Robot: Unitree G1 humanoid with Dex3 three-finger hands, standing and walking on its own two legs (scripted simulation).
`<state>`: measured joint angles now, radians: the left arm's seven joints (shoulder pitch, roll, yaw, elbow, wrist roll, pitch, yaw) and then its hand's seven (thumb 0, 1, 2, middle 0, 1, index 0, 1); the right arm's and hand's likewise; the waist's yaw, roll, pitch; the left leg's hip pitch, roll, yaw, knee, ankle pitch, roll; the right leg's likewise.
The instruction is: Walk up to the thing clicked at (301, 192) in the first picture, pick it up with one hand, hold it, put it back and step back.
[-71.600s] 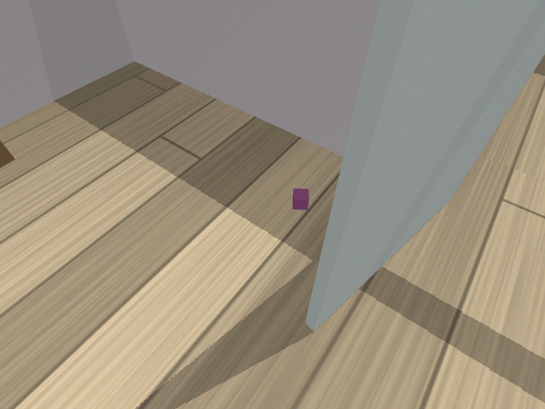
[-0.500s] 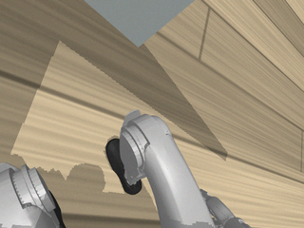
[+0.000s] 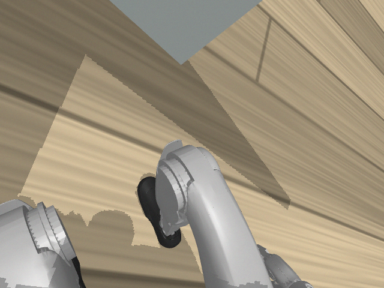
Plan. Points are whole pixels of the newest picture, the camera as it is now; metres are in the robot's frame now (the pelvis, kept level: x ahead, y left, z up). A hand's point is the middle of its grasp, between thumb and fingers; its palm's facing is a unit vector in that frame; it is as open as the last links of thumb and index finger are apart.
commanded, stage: withdraw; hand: left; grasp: from above
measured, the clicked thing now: out of the picture +0.50 +0.32 -0.28
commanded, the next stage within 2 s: home in 0.62 s
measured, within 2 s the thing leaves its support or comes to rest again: neither
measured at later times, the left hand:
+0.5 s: hand out of the picture +0.53 +0.33 -0.04, palm faces -0.51 -0.10 -0.86, open 14.0 cm
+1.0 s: hand out of the picture +0.53 +0.32 -0.12, palm faces -0.38 -0.08 -0.92, open 13.1 cm
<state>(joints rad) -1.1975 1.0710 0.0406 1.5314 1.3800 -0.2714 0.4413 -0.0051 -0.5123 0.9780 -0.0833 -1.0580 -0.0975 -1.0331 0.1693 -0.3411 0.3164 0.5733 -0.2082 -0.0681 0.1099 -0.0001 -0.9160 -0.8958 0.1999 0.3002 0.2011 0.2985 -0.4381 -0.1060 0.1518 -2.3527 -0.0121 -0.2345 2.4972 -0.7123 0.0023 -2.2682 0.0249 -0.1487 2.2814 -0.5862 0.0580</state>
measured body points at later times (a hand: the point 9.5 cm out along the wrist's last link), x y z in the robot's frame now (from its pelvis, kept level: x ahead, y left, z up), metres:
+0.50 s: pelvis -0.01 +0.00 +0.06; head +0.25 +0.09 +0.41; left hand +0.55 +0.34 +0.01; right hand +0.04 -0.28 -0.01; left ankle +0.06 +0.12 -0.28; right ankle +0.13 -0.12 -0.28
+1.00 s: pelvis -0.01 +0.00 +0.02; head +0.26 +0.09 +0.37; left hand +0.55 +0.32 -0.06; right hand +0.02 -0.25 -0.06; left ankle +0.06 +0.12 -0.28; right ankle +0.13 -0.12 -0.28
